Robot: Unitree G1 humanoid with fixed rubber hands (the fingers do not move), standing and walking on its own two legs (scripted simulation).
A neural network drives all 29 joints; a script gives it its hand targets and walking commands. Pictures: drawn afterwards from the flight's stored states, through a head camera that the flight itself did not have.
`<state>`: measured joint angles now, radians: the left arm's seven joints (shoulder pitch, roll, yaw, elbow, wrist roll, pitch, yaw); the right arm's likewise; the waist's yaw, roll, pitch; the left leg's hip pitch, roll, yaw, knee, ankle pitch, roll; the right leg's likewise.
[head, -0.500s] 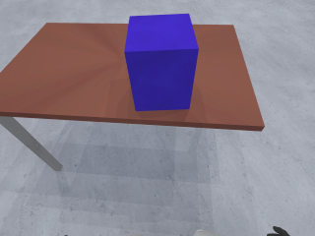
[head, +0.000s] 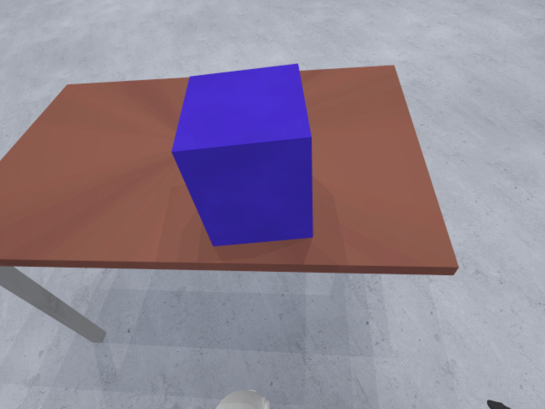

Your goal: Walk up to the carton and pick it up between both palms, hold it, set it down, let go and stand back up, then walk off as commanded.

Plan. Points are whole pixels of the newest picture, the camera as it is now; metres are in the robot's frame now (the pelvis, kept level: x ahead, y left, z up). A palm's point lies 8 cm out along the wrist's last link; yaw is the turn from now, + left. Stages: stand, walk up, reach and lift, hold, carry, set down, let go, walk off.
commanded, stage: walk up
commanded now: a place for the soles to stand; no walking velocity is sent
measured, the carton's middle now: (253, 159) +0.53 +0.07 +0.05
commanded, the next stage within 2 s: none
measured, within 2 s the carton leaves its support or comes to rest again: neither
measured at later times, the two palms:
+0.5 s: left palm out of the picture +0.11 +0.42 -0.12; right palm (420, 385) +0.18 -0.17 -0.08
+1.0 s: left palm out of the picture +0.07 +0.39 -0.12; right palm out of the picture +0.12 -0.21 -0.12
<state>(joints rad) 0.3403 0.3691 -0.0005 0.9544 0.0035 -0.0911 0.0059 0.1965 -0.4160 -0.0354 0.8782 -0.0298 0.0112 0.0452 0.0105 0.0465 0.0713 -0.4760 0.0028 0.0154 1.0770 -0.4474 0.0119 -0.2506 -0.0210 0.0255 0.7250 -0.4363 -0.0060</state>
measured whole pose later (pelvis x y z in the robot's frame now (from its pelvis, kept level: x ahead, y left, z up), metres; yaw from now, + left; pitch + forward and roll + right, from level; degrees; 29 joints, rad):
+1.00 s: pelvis +0.05 +0.08 -0.01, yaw -3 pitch -6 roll +2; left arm 0.30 0.37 0.00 1.03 0.01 0.00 0.04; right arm 0.14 -0.34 -0.04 0.93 -0.03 0.05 0.02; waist -0.01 -0.01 0.11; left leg -0.36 -0.03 0.14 0.68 -0.28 0.08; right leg -0.31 0.00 0.04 0.77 -0.36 -0.03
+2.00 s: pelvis +0.10 +0.09 +0.00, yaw -4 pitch -1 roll +0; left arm 0.11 0.36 0.00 1.02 0.01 -0.02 0.02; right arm 0.13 -0.35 -0.04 1.02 -0.03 -0.06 -0.01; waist 0.00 -0.02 0.11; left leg -0.25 0.00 0.04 0.66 -0.39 0.03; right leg -0.31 0.00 0.04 0.69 -0.40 -0.01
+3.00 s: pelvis +0.04 +0.08 +0.00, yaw -4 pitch -6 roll +1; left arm 0.05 0.36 0.00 1.09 0.01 0.01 0.00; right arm 0.04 -0.35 -0.04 1.10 -0.03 -0.02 -0.01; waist 0.00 -0.02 0.11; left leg -0.24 0.00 0.04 0.63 -0.29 0.01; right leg -0.30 0.00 0.04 0.66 -0.26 -0.01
